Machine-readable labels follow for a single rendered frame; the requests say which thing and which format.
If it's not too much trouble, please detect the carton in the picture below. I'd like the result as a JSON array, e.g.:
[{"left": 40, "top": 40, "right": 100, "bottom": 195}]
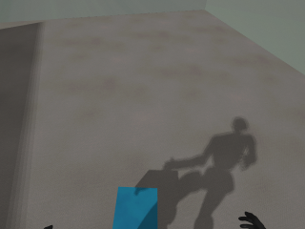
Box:
[{"left": 112, "top": 186, "right": 158, "bottom": 229}]

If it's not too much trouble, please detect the right robot hand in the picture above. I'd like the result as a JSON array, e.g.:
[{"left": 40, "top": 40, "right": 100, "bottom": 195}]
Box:
[{"left": 238, "top": 211, "right": 266, "bottom": 229}]

